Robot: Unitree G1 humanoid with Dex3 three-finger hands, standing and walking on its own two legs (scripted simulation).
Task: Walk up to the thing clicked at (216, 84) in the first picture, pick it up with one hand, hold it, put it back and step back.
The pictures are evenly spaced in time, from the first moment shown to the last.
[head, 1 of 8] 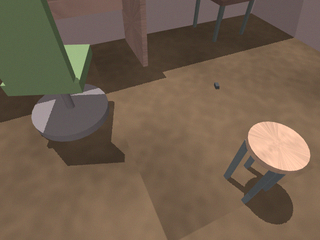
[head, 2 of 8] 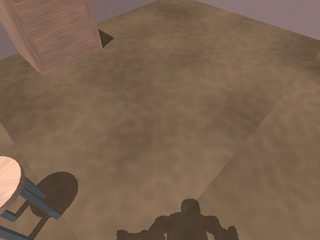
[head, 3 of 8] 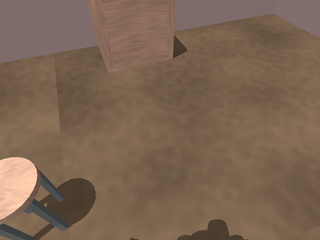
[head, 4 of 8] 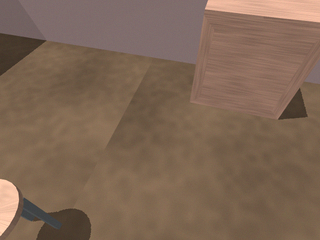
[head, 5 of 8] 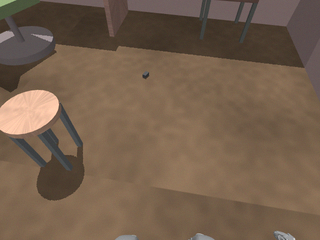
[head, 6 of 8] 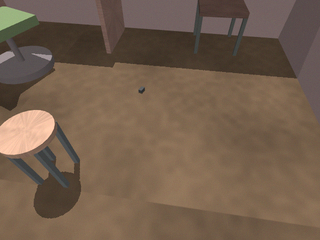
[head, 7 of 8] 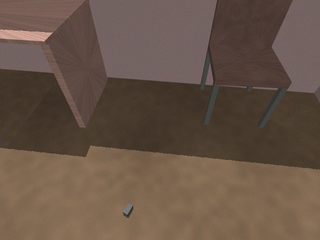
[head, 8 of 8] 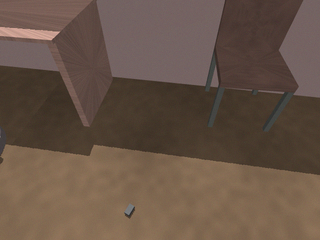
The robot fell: no
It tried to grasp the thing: no
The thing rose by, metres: 0.00
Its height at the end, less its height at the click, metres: +0.00
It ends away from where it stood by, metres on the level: 0.00
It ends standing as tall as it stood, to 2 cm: yes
